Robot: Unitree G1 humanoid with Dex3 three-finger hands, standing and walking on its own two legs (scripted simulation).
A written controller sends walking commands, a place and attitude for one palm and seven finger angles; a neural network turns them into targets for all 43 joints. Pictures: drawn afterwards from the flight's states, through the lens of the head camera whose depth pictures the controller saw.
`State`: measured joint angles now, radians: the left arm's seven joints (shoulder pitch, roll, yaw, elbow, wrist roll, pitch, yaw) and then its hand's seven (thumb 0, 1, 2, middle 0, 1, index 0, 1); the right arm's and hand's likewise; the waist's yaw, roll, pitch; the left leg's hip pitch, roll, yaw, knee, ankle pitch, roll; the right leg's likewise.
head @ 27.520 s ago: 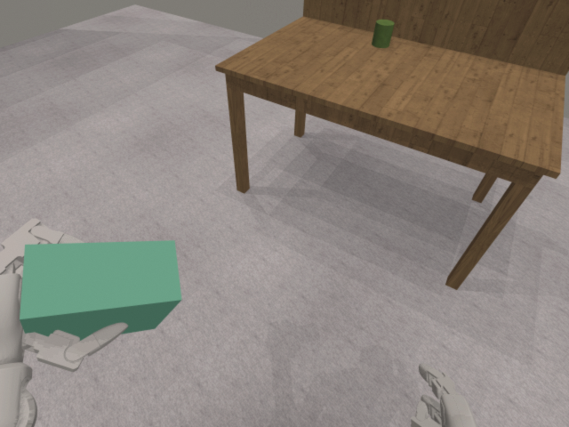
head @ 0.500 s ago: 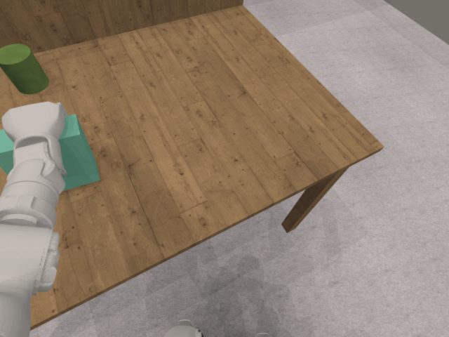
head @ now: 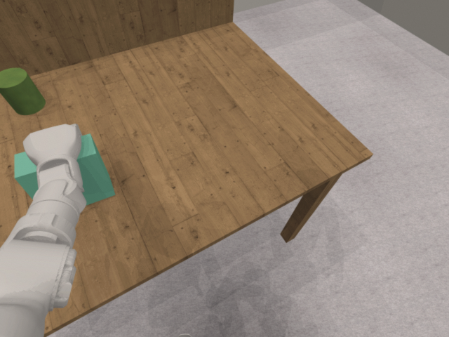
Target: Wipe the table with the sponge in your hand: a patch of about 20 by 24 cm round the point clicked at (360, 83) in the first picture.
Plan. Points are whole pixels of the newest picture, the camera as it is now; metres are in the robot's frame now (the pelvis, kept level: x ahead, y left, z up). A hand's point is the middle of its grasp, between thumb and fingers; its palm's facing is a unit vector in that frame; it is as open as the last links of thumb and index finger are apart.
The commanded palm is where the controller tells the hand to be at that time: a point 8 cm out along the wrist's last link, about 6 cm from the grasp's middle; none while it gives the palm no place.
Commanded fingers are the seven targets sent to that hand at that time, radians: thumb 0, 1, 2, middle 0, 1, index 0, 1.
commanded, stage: wipe back along the middle lane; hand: left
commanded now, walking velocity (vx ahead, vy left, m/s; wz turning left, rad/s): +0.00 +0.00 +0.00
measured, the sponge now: (73, 183) +0.42 +0.31 -0.04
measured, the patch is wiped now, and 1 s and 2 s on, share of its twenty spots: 0.65 0.70 0.70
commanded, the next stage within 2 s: slide across to the third lane in 1.50 s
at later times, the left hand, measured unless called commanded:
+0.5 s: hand (73, 182) +0.40 +0.29 +0.01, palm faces -0.08 -0.01 -1.00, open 10.5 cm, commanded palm +0.36 +0.26 +0.04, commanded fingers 0.00 0.10 1.30 -1.20 -1.60 -1.20 -1.60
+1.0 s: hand (80, 198) +0.36 +0.26 +0.01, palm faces -0.07 -0.01 -1.00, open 10.5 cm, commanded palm +0.32 +0.23 +0.04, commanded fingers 0.00 0.10 1.30 -1.20 -1.60 -1.20 -1.60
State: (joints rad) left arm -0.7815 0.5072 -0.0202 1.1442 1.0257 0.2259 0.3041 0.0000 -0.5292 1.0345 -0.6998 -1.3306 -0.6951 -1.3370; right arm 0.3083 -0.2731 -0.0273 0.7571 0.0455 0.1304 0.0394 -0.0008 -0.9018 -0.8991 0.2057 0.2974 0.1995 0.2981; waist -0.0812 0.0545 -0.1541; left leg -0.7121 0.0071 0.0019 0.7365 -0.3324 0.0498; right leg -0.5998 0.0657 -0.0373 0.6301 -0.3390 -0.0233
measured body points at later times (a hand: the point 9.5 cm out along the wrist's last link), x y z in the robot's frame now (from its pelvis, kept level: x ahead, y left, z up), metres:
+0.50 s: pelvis -0.01 +0.00 +0.00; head +0.04 +0.01 +0.45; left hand +0.40 +0.28 +0.07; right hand +0.08 -0.25 -0.13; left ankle +0.00 +0.08 -0.71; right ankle -0.03 -0.11 -0.71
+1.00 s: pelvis +0.00 +0.00 +0.01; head +0.02 +0.00 +0.46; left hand +0.36 +0.26 +0.07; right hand +0.13 -0.24 -0.12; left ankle +0.00 +0.08 -0.71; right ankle -0.03 -0.11 -0.71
